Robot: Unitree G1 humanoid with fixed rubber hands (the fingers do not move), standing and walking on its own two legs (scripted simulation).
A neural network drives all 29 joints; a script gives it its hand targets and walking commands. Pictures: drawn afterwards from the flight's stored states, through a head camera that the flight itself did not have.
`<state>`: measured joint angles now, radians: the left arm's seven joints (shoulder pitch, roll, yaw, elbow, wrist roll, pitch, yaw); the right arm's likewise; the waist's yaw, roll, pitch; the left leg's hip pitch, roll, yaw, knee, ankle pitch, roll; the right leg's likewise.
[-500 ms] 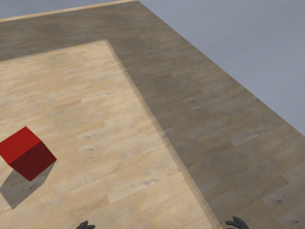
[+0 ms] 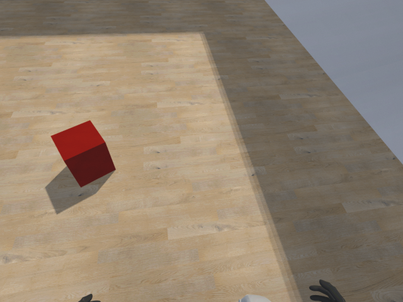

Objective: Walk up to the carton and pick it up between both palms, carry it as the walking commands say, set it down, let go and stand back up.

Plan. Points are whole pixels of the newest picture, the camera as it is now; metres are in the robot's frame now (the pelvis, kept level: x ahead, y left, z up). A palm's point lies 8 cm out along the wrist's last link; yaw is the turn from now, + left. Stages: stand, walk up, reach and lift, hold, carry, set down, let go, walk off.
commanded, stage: walk up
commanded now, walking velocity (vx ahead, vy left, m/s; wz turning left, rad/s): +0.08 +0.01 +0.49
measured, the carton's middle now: (85, 153) +0.95 +0.62 -0.64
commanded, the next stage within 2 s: none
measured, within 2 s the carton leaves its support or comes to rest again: neither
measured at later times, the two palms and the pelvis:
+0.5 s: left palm out of the picture -0.01 +0.29 -0.08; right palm (287, 245) +0.26 -0.19 -0.10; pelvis +0.08 +0.03 +0.02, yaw +13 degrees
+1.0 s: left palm (3, 212) +0.34 +0.48 -0.09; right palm (224, 195) +0.39 -0.05 -0.09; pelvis +0.31 +0.20 +0.02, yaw +24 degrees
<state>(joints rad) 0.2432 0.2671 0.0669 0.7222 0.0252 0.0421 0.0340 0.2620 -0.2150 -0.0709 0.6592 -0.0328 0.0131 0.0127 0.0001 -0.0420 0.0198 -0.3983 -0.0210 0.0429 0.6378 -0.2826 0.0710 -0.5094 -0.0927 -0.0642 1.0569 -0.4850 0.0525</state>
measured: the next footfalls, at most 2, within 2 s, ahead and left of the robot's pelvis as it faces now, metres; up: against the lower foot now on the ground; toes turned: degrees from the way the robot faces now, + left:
right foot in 0.28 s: +0.05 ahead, -0.11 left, +0.00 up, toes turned +1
left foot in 0.70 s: +0.27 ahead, +0.28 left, +0.00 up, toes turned +25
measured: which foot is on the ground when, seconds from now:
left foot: down 0.00-0.28, up 0.30-0.68, down 0.70-1.00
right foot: up 0.00-0.26, down 0.28-0.70, up 0.72-1.00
